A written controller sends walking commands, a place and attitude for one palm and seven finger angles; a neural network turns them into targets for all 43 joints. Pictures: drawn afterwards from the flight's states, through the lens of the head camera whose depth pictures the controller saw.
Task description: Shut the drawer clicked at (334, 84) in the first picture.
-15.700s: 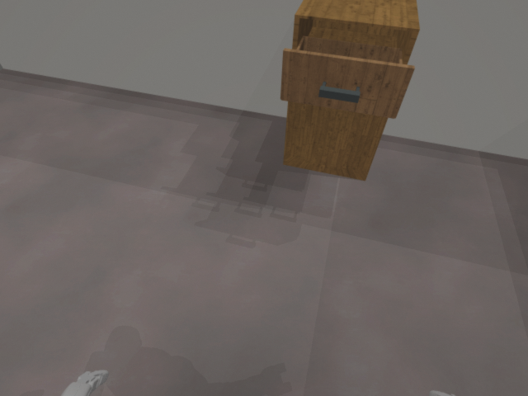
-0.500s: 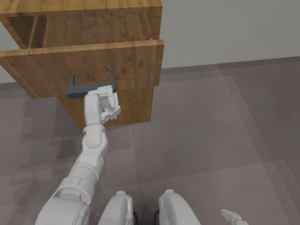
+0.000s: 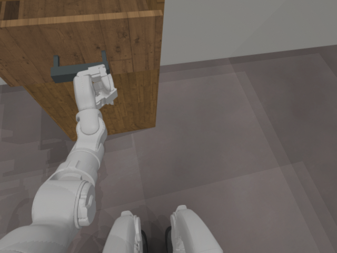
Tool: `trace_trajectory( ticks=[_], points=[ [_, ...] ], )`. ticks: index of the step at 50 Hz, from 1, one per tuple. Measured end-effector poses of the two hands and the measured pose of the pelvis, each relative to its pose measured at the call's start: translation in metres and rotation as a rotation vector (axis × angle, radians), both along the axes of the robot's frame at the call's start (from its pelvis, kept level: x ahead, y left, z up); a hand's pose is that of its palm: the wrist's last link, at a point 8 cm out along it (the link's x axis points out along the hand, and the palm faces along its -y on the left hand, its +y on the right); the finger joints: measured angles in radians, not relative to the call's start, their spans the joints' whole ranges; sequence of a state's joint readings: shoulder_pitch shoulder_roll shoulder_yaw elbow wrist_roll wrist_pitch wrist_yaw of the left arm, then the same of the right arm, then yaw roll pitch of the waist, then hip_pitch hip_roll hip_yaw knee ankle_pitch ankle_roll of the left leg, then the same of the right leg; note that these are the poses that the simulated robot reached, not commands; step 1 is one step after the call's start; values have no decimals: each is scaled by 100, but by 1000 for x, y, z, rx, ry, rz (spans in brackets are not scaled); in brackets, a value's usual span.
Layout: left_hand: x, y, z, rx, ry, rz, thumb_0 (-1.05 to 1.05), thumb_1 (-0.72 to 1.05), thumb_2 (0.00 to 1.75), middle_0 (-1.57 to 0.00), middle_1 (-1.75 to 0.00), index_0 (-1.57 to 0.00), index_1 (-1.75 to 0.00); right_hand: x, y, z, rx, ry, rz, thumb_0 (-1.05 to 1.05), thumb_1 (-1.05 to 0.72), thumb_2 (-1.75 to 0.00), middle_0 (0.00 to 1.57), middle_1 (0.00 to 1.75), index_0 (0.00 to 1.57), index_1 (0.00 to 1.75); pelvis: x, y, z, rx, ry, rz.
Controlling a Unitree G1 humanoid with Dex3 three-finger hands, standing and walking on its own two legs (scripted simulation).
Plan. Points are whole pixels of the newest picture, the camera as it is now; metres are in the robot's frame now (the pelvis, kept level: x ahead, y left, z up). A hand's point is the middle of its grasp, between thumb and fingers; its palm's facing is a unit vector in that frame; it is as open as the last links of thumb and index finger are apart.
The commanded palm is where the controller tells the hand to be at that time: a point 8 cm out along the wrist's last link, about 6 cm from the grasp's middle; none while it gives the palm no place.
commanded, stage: push the drawer shut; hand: left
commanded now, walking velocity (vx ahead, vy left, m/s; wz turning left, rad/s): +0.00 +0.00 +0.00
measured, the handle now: (81, 64) +0.57 +0.16 +0.04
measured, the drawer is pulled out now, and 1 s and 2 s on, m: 0.08 0.00 0.00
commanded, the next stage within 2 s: pull the fist back off the drawer in 1.16 s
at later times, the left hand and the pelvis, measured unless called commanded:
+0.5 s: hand (107, 68) +0.56 +0.10 +0.03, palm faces +0.13 -0.99 -0.02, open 3.4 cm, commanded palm +0.54 +0.14 +0.04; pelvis +0.01 +0.01 -0.01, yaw -1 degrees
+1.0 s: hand (104, 59) +0.58 +0.10 +0.03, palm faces +0.13 -0.99 -0.04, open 3.5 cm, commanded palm +0.60 +0.13 +0.04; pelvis +0.00 +0.00 -0.02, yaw -2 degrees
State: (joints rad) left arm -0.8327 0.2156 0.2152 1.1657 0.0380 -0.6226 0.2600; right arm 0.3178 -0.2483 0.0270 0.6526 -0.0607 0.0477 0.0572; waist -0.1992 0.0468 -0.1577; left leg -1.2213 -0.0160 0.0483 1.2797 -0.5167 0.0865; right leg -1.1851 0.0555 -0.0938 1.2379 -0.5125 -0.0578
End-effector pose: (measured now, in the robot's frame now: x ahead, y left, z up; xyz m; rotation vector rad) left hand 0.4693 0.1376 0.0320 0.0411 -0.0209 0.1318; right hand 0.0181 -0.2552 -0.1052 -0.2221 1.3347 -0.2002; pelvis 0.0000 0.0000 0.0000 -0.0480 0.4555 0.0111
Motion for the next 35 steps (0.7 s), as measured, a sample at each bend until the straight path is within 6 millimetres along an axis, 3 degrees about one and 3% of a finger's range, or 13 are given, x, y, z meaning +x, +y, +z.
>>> trace_trajectory(
  ticks=[12,35],
  points=[
    [38,8,2,-10,18,-8,6,66,85,-140,-160,-140,-160,-27,3,6,-13,82,-51,0,-90,-90,21,30,21,30,5,3,-3,-14,39,-9],
    [76,9,4,-16,20,5,9,67,87,-140,-160,-140,-160,-51,13,6,-7,164,-72,0,-90,-90,21,30,21,30,5,6,-11,-39,83,-6]
  ],
)
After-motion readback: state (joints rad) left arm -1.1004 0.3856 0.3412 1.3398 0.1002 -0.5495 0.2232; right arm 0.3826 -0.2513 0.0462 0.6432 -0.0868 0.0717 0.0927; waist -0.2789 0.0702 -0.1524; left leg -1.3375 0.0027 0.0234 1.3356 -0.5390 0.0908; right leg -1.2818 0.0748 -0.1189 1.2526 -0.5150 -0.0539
